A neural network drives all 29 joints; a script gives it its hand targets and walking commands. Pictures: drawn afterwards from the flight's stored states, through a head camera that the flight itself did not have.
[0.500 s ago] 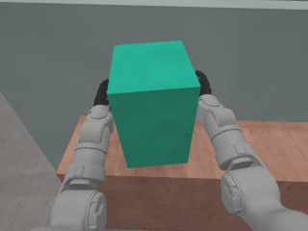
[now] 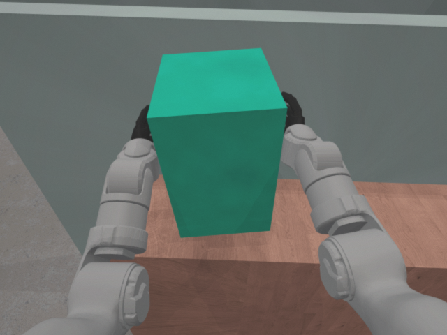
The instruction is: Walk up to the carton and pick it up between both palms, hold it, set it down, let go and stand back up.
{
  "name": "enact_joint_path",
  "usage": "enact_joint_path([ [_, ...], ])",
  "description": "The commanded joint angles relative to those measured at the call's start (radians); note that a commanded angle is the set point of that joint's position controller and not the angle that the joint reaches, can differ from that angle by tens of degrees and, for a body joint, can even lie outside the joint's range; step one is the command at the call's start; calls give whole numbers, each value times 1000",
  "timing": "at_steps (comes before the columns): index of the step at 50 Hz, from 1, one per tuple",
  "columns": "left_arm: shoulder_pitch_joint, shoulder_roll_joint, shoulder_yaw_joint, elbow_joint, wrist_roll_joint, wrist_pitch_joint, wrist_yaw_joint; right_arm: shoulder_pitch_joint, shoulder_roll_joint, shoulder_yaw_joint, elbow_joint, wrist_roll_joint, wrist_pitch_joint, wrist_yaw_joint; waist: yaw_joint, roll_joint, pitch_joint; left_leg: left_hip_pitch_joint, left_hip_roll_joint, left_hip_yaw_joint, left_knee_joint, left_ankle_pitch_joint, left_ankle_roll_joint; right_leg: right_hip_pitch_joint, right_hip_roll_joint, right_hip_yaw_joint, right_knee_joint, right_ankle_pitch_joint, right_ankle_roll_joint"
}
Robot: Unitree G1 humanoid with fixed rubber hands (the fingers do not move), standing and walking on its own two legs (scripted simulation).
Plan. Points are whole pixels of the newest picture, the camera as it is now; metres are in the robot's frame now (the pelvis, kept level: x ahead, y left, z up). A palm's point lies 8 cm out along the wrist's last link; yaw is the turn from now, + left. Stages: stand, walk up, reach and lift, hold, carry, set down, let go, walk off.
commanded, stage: reach and lift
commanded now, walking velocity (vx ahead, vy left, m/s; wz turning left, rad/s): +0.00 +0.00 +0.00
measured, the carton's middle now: (219, 147) +0.40 +0.03 +0.17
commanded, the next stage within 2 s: hold in 0.92 s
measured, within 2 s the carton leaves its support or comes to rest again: neither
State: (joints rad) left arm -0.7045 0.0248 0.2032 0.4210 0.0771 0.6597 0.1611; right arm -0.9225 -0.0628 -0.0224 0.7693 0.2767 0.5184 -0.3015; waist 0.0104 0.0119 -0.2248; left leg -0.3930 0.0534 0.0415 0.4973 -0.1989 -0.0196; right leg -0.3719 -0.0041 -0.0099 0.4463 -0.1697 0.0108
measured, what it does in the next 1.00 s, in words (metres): stands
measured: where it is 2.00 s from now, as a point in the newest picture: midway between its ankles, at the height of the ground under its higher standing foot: outside the picture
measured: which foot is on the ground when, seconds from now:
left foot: down 0.00-1.00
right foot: down 0.00-1.00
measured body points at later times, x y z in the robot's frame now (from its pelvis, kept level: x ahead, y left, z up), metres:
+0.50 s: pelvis +0.00 +0.00 +0.00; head -0.06 +0.00 +0.45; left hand +0.38 +0.16 +0.20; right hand +0.41 -0.11 +0.21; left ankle +0.03 +0.13 -0.74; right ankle +0.03 -0.13 -0.74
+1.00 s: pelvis -0.01 +0.00 +0.00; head -0.07 +0.00 +0.45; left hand +0.38 +0.16 +0.22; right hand +0.40 -0.11 +0.24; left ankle +0.03 +0.13 -0.74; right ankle +0.03 -0.13 -0.74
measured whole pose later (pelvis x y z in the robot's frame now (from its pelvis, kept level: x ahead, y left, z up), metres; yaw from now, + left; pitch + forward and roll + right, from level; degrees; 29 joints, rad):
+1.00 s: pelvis -0.01 +0.00 +0.00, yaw +1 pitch +3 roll -1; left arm -0.75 0.03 0.21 0.37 0.08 0.80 0.15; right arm -0.98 -0.09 -0.02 0.73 0.33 0.65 -0.34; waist -0.01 0.01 -0.24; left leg -0.36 0.05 0.03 0.50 -0.20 -0.02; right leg -0.33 0.00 -0.02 0.44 -0.17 0.01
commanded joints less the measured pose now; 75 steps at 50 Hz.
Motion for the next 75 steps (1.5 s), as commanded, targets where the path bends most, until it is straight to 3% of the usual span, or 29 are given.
enact_joint_path([
  [1,-1203,-727,-464,-315,-180,-97,-157,-883,827,298,-360,143,-22,119,-144,73,-529,333,-131,-87,-76,203,-43,355,101,-5,-117,218,46],
  [3,-1202,-718,-434,-259,-153,-88,-164,-879,815,271,-308,134,-16,125,-147,88,-455,315,-125,-88,-94,145,-44,326,97,-9,-125,153,41],
  [5,-1180,-718,-429,-302,-153,-83,-165,-897,829,302,-363,154,-19,123,-128,79,-522,322,-130,-83,-81,193,-33,384,95,-2,-115,221,43],
  [6,-1164,-732,-448,-336,-169,-82,-165,-896,841,326,-432,172,-21,115,-132,65,-579,336,-136,-82,-69,248,-37,418,101,-3,-107,286,49],
  [7,-1165,-712,-439,-328,-172,-82,-164,-884,824,313,-413,162,-7,111,-143,53,-544,328,-135,-83,-70,260,-40,423,101,0,-105,302,49],
  [10,-1191,-729,-457,-360,-167,-75,-167,-880,816,311,-403,177,-4,110,-145,96,-560,353,-128,-91,-63,278,-60,406,112,-8,-99,290,36],
  [12,-1177,-743,-466,-354,-172,-67,-165,-874,801,297,-396,177,3,109,-168,111,-521,357,-128,-99,-65,284,-66,388,110,-10,-104,291,36],
  [14,-1192,-769,-527,-442,-208,-68,-157,-893,825,348,-512,199,-2,101,-164,122,-625,391,-134,-101,-38,357,-72,411,117,-8,-87,355,40],
  [15,-1186,-765,-528,-455,-212,-65,-156,-873,817,348,-487,205,8,99,-173,124,-603,390,-131,-105,-35,374,-77,410,122,-5,-88,366,35],
  [18,-1166,-740,-478,-374,-179,-41,-164,-886,801,327,-470,201,22,96,-164,110,-533,349,-133,-97,-54,273,-62,408,110,-2,-109,286,37],
  [21,-1171,-758,-508,-464,-204,-37,-160,-904,825,364,-559,228,30,88,-158,91,-604,372,-136,-93,-45,333,-62,443,116,1,-97,347,43],
  [22,-1185,-762,-527,-480,-208,-34,-157,-882,811,353,-542,229,38,87,-170,117,-585,379,-130,-105,-45,335,-71,417,122,0,-95,341,34],
  [24,-1181,-775,-524,-455,-222,-27,-160,-932,820,361,-581,243,39,84,-165,105,-592,363,-134,-107,-43,321,-65,423,119,1,-100,340,41],
  [25,-1171,-747,-479,-374,-186,-11,-163,-916,790,329,-514,225,60,86,-166,103,-497,336,-130,-102,-60,245,-60,390,113,9,-119,255,33],
  [28,-1225,-738,-447,-368,-176,-9,-173,-931,813,306,-449,215,66,92,-149,90,-450,292,-130,-88,-93,142,-46,371,105,4,-126,168,36],
  [31,-1227,-731,-434,-370,-175,-2,-173,-928,796,281,-416,213,76,94,-172,109,-449,298,-130,-91,-100,135,-47,369,102,6,-124,170,34],
  [37,-1261,-729,-432,-406,-194,-1,-172,-960,815,299,-462,230,83,92,-151,81,-536,327,-134,-90,-83,182,-43,391,106,5,-115,216,43],
  [40,-1265,-738,-453,-445,-197,3,-168,-908,814,302,-447,243,96,88,-169,117,-526,329,-135,-91,-76,215,-59,392,110,3,-106,249,39],
  [45,-1283,-735,-450,-495,-201,16,-167,-913,826,323,-476,265,109,87,-160,114,-577,338,-140,-92,-63,241,-56,424,110,4,-96,290,44],
  [46,-1245,-754,-465,-468,-208,23,-168,-931,816,332,-509,273,103,84,-158,123,-559,336,-138,-92,-62,263,-64,413,115,0,-100,292,42],
  [48,-1243,-722,-417,-404,-174,37,-174,-925,792,298,-435,252,124,83,-158,96,-475,311,-140,-91,-85,188,-52,392,109,1,-118,219,45],
  [53,-1277,-725,-444,-469,-207,30,-172,-944,810,309,-487,263,118,82,-166,99,-535,319,-144,-92,-71,235,-55,418,108,2,-101,291,46],
  [54,-1241,-723,-419,-394,-182,42,-178,-944,785,290,-446,253,127,82,-161,97,-474,298,-140,-90,-87,180,-55,398,110,0,-118,221,47],
  [58,-1299,-712,-379,-359,-160,37,-188,-949,796,248,-378,233,130,94,-162,100,-430,263,-140,-86,-110,98,-48,379,104,0,-126,142,41],
  [59,-1310,-729,-402,-427,-175,30,-180,-958,801,262,-412,244,123,94,-160,103,-495,292,-135,-92,-100,153,-47,403,106,-2,-103,211,39],
  [61,-1282,-722,-409,-390,-183,38,-185,-936,786,258,-404,246,125,90,-174,126,-473,293,-132,-90,-95,162,-55,393,105,0,-108,212,40],
  [68,-1287,-732,-408,-415,-175,37,-184,-942,790,265,-410,261,123,90,-169,118,-497,305,-137,-96,-87,194,-56,402,106,0,-106,243,43],
  [74,-1278,-710,-374,-382,-163,41,-189,-928,776,237,-385,240,133,89,-176,105,-455,280,-136,-93,-104,166,-52,420,106,-2,-110,225,42],
  [75,-1266,-703,-366,-322,-140,47,-195,-935,766,230,-355,237,133,87,-175,121,-412,266,-139,-88,-111,119,-51,398,99,2,-118,183,42],
])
